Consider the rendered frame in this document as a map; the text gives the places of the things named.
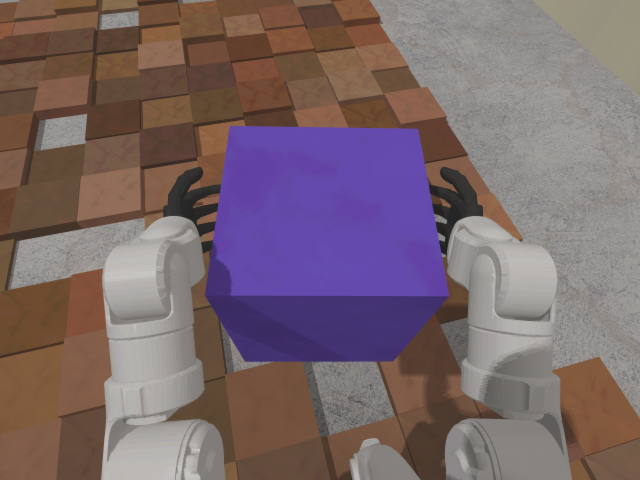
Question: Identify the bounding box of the left robot upper arm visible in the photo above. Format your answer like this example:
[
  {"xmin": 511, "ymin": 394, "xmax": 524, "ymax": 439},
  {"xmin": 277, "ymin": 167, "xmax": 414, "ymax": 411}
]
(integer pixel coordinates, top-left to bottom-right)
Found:
[{"xmin": 103, "ymin": 419, "xmax": 226, "ymax": 480}]

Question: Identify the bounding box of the right robot upper arm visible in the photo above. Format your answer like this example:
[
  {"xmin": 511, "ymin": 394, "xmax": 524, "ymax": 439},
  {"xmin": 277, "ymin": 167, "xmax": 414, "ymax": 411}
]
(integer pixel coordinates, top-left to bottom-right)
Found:
[{"xmin": 445, "ymin": 418, "xmax": 571, "ymax": 480}]

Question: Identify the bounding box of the robot right hand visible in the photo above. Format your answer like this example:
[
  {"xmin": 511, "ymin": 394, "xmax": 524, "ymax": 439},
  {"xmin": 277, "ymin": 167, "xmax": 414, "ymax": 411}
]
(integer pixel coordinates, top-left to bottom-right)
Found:
[{"xmin": 429, "ymin": 167, "xmax": 483, "ymax": 257}]

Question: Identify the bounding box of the right robot forearm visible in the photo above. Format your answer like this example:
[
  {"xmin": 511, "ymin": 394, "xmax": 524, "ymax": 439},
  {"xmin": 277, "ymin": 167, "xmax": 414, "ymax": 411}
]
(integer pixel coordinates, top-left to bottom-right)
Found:
[{"xmin": 447, "ymin": 216, "xmax": 572, "ymax": 480}]

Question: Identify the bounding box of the robot left hand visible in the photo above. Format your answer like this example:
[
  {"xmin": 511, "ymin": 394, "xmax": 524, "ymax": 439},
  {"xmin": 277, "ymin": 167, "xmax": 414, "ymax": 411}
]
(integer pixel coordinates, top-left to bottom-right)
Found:
[{"xmin": 163, "ymin": 167, "xmax": 221, "ymax": 253}]

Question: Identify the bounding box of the left robot forearm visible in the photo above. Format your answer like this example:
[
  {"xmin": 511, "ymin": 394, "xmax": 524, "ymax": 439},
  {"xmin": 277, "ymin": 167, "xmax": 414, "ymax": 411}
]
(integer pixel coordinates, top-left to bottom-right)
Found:
[{"xmin": 101, "ymin": 216, "xmax": 206, "ymax": 480}]

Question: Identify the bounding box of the robot right thigh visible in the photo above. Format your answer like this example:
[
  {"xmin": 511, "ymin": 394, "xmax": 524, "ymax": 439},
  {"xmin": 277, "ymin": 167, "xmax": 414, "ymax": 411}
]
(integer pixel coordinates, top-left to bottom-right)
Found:
[{"xmin": 350, "ymin": 445, "xmax": 421, "ymax": 480}]

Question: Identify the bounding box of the right robot shin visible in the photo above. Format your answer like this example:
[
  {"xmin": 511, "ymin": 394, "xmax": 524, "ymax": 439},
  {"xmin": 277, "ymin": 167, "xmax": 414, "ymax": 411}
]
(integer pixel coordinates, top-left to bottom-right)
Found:
[{"xmin": 359, "ymin": 438, "xmax": 381, "ymax": 451}]

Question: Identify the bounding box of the carton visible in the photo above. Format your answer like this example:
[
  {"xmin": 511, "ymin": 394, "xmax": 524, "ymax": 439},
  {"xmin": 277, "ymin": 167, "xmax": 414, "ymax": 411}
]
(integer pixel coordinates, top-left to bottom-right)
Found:
[{"xmin": 205, "ymin": 126, "xmax": 449, "ymax": 362}]

